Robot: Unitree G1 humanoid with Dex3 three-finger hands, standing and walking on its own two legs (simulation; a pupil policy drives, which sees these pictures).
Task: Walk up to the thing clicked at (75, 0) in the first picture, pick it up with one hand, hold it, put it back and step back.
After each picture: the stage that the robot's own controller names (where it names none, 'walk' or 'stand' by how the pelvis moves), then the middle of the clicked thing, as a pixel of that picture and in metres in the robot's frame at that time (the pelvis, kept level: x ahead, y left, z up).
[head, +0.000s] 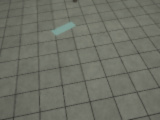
stand; out of the picture +2.35 +0.17 -0.72
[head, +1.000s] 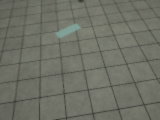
walk; out of the picture +2.21 +0.25 -0.71
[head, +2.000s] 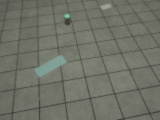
walk; (67, 19) +1.65 +0.32 -0.70
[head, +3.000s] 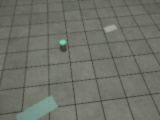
walk; (63, 46) +1.16 +0.27 -0.70
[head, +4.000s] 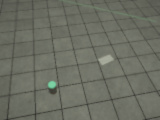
walk; (52, 87) +0.73 +0.26 -0.72
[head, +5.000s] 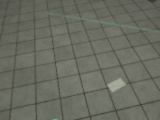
walk; out of the picture +0.45 +0.27 -0.70
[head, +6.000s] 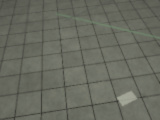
stand; out of the picture +0.33 +0.21 -0.72
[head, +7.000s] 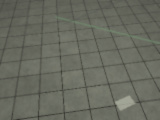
stand; out of the picture +0.31 +0.22 -0.72
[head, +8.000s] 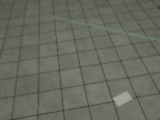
stand; out of the picture +0.34 +0.24 -0.73
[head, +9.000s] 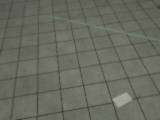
stand; out of the picture +0.32 +0.24 -0.73
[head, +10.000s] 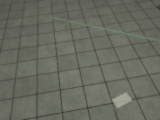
stand; out of the picture +0.32 +0.24 -0.73
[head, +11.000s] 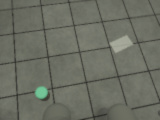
go down; (43, 94) +0.37 +0.24 -0.49
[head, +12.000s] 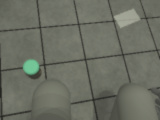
go down; (33, 69) +0.40 +0.26 -0.32
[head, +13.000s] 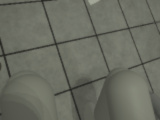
close in; out of the picture +0.38 +0.30 -0.24
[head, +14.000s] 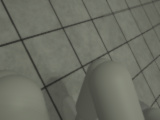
close; out of the picture +0.37 +0.31 -0.21
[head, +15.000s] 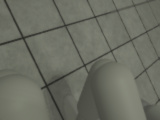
lift; out of the picture +0.35 +0.31 -0.22
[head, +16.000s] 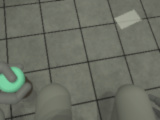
lift; (17, 84) +0.30 +0.25 -0.05
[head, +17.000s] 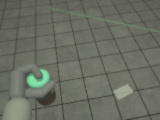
hold; (42, 88) +0.33 +0.17 +0.02
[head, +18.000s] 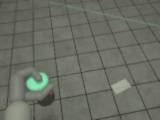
hold; (42, 90) +0.33 +0.17 -0.01
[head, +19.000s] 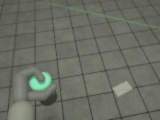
hold; (44, 89) +0.33 +0.17 -0.01
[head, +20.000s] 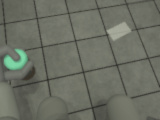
crouch; (21, 66) +0.40 +0.23 -0.09
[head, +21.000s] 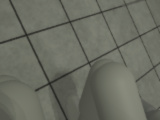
lower; out of the picture +0.38 +0.31 -0.22
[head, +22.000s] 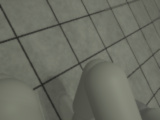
lower; out of the picture +0.37 +0.32 -0.22
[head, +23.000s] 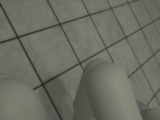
lower; out of the picture +0.37 +0.32 -0.22
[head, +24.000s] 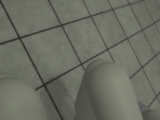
lower; out of the picture +0.37 +0.32 -0.21
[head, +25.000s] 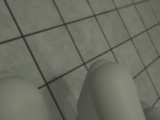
loosen; out of the picture +0.36 +0.32 -0.21
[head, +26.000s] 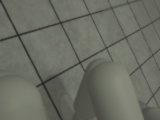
withdraw; out of the picture +0.35 +0.31 -0.22
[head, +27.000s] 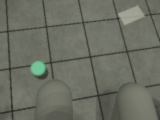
walk; (40, 70) +0.40 +0.25 -0.35
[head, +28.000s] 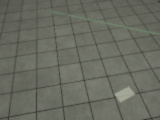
stand; out of the picture +0.32 +0.21 -0.66
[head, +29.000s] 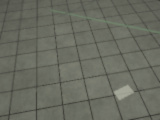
stand; out of the picture +0.33 +0.23 -0.67
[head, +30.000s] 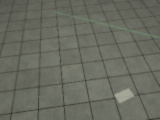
stand; out of the picture +0.34 +0.22 -0.69
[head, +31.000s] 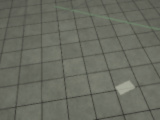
walk; out of the picture +0.37 +0.21 -0.71
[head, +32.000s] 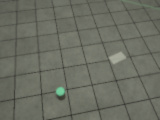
walk; (60, 93) +0.56 +0.18 -0.71
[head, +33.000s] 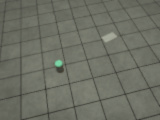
walk; (59, 66) +0.87 +0.31 -0.69
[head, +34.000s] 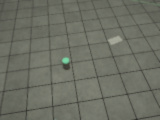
stand; (66, 64) +0.97 +0.23 -0.71
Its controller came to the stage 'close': yes
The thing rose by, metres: 0.70
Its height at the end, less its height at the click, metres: +0.00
